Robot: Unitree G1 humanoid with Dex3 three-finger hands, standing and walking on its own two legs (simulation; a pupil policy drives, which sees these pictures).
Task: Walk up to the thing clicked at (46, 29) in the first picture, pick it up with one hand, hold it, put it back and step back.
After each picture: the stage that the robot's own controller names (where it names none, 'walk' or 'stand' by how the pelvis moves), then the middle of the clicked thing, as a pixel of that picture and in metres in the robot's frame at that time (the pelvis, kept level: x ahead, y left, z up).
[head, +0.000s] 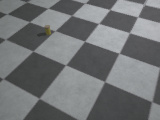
stand; (47, 29) +1.70 +0.44 -0.72
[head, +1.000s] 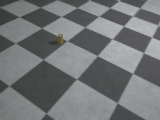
walk; (60, 38) +1.60 +0.17 -0.69
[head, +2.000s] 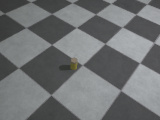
walk; (73, 63) +1.03 +0.04 -0.70
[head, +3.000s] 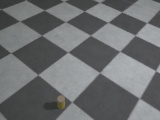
walk; (61, 102) +0.67 +0.12 -0.71
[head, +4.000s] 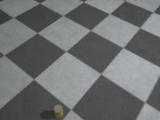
stand; (58, 111) +0.50 +0.15 -0.71
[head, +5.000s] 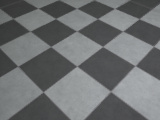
stand; out of the picture +0.47 +0.14 -0.71
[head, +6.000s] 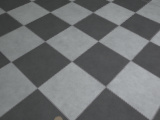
stand; out of the picture +0.45 +0.17 -0.71
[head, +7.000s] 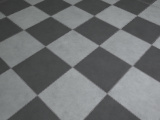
stand; out of the picture +0.39 +0.18 -0.72
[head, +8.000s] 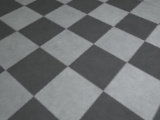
stand; out of the picture +0.40 +0.19 -0.72
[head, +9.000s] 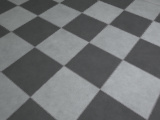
stand; out of the picture +0.38 +0.21 -0.72
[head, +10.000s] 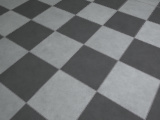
stand; out of the picture +0.36 +0.23 -0.72
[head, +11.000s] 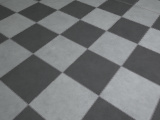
stand; out of the picture +0.36 +0.21 -0.72
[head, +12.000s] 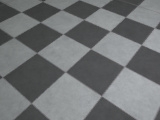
stand; out of the picture +0.37 +0.20 -0.73
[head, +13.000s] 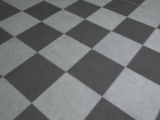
stand; out of the picture +0.36 +0.20 -0.73
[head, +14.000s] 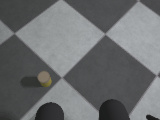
go down; (44, 79) +0.45 +0.18 -0.46
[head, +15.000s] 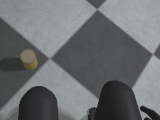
go down; (29, 60) +0.48 +0.19 -0.33
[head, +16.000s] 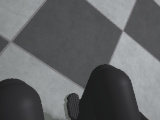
close in; out of the picture +0.48 +0.23 -0.24
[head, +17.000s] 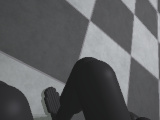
close; out of the picture +0.47 +0.25 -0.23
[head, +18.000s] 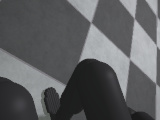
lift; out of the picture +0.44 +0.23 -0.24
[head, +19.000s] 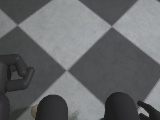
lift; (41, 110) +0.27 +0.19 -0.40
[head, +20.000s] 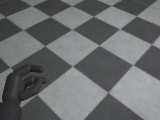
go down; out of the picture +0.25 +0.08 -0.70
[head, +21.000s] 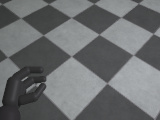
hold; out of the picture +0.25 +0.09 -0.69
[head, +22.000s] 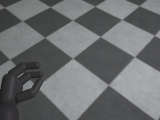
stand; out of the picture +0.24 +0.09 -0.69
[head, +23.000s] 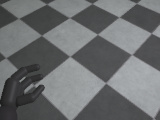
stand; out of the picture +0.24 +0.09 -0.69
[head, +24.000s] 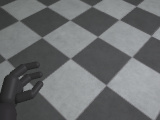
stand; out of the picture +0.23 +0.07 -0.69
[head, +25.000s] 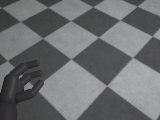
stand; out of the picture +0.21 +0.08 -0.69
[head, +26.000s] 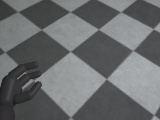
stand; out of the picture +0.21 +0.07 -0.68
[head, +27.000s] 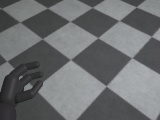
stand; out of the picture +0.20 +0.07 -0.70
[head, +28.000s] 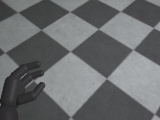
stand; out of the picture +0.19 +0.07 -0.67
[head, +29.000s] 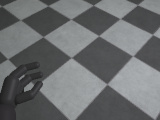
crouch; out of the picture +0.18 +0.06 -0.69
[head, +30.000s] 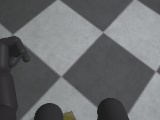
crouch; out of the picture +0.23 +0.05 -0.48
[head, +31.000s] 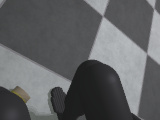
lower; (10, 104) +0.26 +0.08 -0.27
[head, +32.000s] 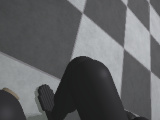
lower; out of the picture +0.26 +0.08 -0.26
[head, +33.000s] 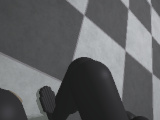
lower; (2, 110) +0.25 +0.07 -0.26
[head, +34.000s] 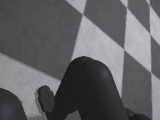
lower; (2, 111) +0.25 +0.07 -0.26
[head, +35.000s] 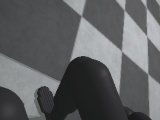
lower; (4, 114) +0.24 +0.06 -0.26
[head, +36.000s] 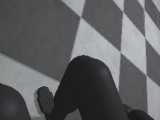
loosen; (6, 115) +0.23 +0.05 -0.26
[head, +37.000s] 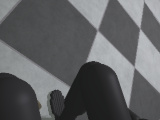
stand; (23, 113) +0.22 +0.03 -0.28
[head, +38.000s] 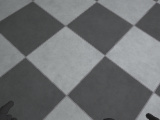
stand; out of the picture +0.14 +0.02 -0.59
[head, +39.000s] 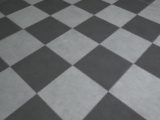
stand; out of the picture +0.10 +0.01 -0.69
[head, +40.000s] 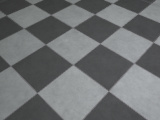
stand; out of the picture +0.09 +0.01 -0.69
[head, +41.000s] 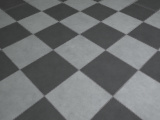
stand; out of the picture +0.09 -0.01 -0.74
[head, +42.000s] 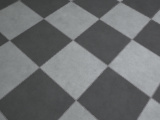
walk; out of the picture +0.11 -0.05 -0.73
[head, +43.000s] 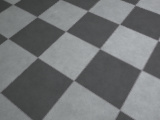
walk; out of the picture +0.33 +0.02 -0.72
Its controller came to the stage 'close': yes
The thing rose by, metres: 0.21
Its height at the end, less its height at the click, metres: -0.02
